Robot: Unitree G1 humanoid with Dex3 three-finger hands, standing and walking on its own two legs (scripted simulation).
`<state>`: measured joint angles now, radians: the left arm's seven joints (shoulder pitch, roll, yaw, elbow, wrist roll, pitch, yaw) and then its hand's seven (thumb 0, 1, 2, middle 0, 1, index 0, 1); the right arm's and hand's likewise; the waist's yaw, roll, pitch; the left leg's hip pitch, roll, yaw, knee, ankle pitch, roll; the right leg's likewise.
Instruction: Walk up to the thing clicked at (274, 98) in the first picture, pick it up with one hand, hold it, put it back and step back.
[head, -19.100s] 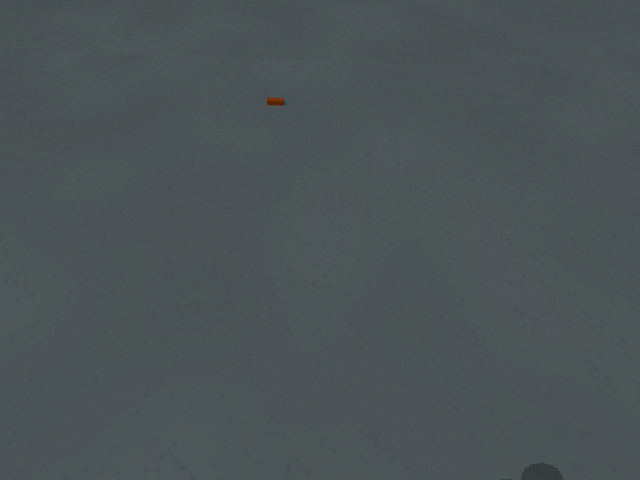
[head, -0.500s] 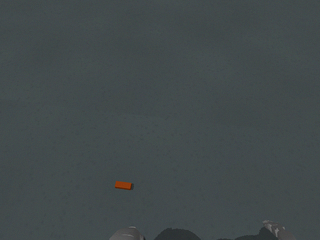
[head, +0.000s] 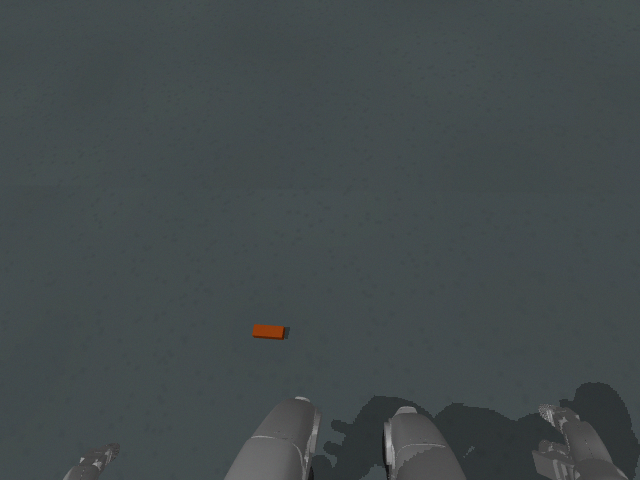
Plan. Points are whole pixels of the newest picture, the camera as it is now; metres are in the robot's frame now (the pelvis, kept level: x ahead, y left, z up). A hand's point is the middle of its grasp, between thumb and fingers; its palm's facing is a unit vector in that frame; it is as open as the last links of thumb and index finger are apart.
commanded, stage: walk up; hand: left
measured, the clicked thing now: (268, 332) +0.48 +0.27 -0.73
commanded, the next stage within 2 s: none
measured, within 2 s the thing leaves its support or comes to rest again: neither
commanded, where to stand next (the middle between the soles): +0.09 +0.05 m, yaw -2 degrees
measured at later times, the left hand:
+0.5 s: hand out of the picture -0.01 +0.29 -0.11, palm faces +0.04 -0.94 -0.35, open 7.4 cm
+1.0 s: hand out of the picture +0.03 +0.28 -0.11, palm faces +0.04 -0.89 -0.45, open 7.4 cm
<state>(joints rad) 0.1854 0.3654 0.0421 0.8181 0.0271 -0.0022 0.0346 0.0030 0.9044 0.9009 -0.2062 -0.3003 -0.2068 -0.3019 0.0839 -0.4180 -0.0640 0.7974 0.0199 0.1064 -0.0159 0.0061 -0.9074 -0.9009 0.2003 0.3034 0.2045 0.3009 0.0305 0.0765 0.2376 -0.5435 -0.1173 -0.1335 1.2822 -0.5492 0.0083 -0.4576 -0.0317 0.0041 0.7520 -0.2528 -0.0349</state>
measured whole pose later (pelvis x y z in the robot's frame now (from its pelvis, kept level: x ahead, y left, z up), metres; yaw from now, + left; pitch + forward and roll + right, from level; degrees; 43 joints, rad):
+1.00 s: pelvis +0.04 +0.00 +0.02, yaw +4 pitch -3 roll -1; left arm 0.38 0.39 0.03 0.86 0.02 -0.09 0.02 0.00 0.90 0.90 -0.21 -0.30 -0.21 -0.30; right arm 0.22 -0.40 -0.07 0.86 -0.02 0.03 0.06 0.01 -0.91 -0.90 0.20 0.30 0.21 0.30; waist 0.04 0.08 0.13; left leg -0.46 0.05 -0.05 0.73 -0.20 0.01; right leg -0.20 -0.06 -0.05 0.58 -0.32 0.04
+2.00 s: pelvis +0.08 +0.03 +0.03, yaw -2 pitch -2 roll +0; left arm 0.09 0.34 0.00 1.14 0.00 -0.02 -0.01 0.00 0.91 0.90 -0.20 -0.30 -0.20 -0.30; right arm 0.06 -0.36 0.00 1.15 0.00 -0.02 0.01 0.01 -0.91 -0.90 0.20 0.30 0.21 0.30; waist -0.02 0.00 0.05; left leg -0.21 0.04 0.08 0.39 -0.14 0.00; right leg -0.09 0.01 0.04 0.37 -0.24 0.01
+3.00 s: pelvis +0.09 +0.04 +0.04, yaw -1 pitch -2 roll +0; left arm 0.13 0.35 0.01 1.14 0.01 -0.01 0.00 0.00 0.91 0.90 -0.20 -0.30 -0.20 -0.30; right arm 0.07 -0.34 -0.01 1.16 -0.01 -0.01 0.01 0.01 -0.91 -0.90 0.20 0.30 0.21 0.30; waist -0.01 -0.01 0.05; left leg -0.17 0.01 0.08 0.33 -0.13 0.02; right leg -0.04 -0.02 0.03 0.29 -0.22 0.03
